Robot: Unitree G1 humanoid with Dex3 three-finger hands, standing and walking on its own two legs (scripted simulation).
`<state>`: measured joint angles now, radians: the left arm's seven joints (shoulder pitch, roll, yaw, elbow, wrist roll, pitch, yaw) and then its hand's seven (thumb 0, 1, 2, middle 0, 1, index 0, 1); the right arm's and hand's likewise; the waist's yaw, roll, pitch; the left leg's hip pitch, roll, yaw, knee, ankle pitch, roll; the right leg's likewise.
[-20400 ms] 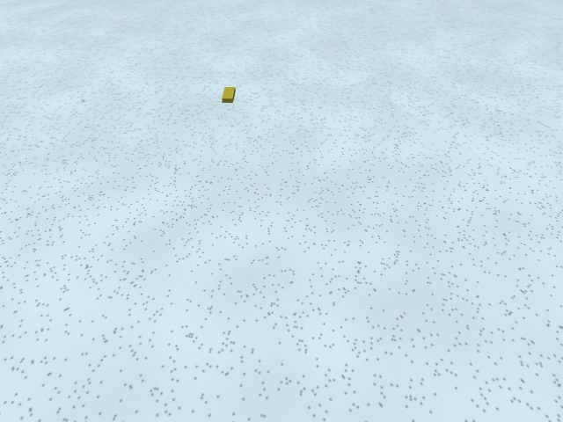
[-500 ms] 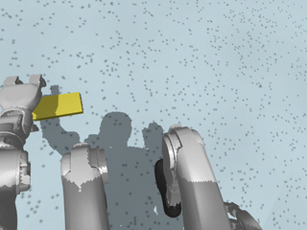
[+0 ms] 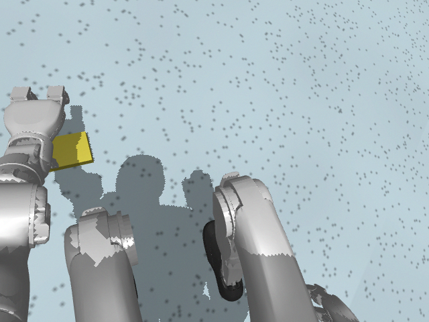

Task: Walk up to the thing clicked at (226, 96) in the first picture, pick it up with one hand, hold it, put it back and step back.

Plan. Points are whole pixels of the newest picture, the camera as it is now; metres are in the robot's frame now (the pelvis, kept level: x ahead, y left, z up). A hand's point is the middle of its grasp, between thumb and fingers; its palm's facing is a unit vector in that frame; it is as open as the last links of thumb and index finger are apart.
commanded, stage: approach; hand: left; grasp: from above
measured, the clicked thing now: (53, 154) +0.47 +0.24 -0.31
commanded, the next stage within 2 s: close in in 0.34 s
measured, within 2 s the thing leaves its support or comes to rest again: neither
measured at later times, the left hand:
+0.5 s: hand (33, 153) +0.45 +0.25 -0.19, palm faces -0.49 -0.07 -0.87, open 14.0 cm
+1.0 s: hand (50, 156) +0.46 +0.24 -0.26, palm faces -0.48 -0.10 -0.87, open 14.2 cm
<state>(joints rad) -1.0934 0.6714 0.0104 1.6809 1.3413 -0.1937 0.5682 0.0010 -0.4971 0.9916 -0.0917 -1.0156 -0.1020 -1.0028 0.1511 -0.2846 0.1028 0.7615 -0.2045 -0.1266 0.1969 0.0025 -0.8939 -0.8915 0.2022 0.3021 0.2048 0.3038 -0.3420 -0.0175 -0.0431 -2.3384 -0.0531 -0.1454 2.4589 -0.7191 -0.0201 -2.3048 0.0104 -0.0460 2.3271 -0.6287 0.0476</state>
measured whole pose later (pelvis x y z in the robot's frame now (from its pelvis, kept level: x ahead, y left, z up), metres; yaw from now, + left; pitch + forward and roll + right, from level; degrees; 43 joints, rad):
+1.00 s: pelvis +0.00 +0.00 -0.02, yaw -2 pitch +32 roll -11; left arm -1.06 0.81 0.12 1.77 1.33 -0.20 0.65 0.00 -0.51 0.99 -0.07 -0.98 -0.07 -0.98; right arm 0.17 -0.31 0.18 0.73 -0.26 -0.19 0.27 0.00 -0.89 -0.90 0.20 0.30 0.20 0.30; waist -0.39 -0.06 0.09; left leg -2.36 -0.05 -0.18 2.53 -0.73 -0.01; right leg -2.32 0.03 -0.07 2.36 -0.62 0.07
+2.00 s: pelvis -0.01 +0.01 -0.01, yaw -6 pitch +28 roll -16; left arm -1.08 0.93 0.06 1.83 1.30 -0.20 0.72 0.00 -0.56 1.04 -0.09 -0.98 -0.06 -1.01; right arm 0.12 -0.37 0.29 0.66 -0.27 -0.30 0.36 0.00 -0.91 -0.91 0.20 0.30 0.20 0.30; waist -0.43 -0.13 0.20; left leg -2.32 -0.04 -0.24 2.56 -0.74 0.00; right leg -2.24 0.04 -0.13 2.33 -0.61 0.08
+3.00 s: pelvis -0.01 +0.01 +0.00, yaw -7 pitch +27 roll -16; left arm -1.09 0.97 0.02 1.80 1.28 -0.22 0.70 0.00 -0.12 0.74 -0.35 -0.74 -0.42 -0.77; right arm 0.13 -0.37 0.34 0.59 -0.26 -0.27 0.31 0.00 -0.90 -0.90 0.20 0.30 0.20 0.30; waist -0.44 -0.15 0.22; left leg -2.30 -0.03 -0.26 2.53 -0.73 0.00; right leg -2.21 0.04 -0.15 2.28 -0.58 0.08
